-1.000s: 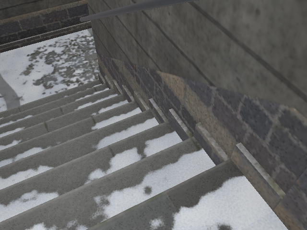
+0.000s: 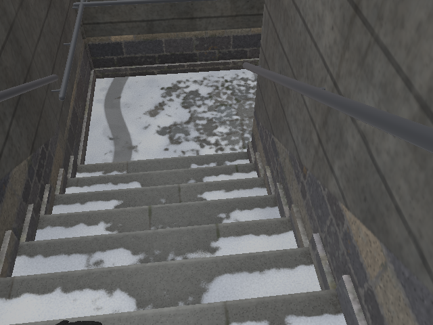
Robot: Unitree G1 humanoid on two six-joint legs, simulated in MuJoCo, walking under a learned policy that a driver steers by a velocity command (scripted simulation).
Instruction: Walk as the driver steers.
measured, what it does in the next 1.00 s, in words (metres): steps on the spot, turning left: right foot, then left foot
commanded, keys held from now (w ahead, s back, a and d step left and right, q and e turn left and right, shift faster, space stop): q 0.48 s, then no key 0.52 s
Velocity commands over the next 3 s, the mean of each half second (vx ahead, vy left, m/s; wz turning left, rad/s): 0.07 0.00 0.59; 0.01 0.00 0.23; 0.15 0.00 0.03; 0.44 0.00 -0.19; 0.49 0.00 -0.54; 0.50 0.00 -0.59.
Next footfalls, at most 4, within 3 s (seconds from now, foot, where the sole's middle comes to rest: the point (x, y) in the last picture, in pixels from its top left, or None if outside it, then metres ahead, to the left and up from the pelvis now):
0.16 right None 0.08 -0.13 -0.76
0.50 left None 0.06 0.10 -0.76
0.76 right None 0.05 -0.09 -0.76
1.66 left None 0.03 0.15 -0.76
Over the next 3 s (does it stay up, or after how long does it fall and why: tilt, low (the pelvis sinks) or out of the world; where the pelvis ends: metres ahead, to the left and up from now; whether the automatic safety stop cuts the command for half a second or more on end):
stays up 0.57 0.32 -0.37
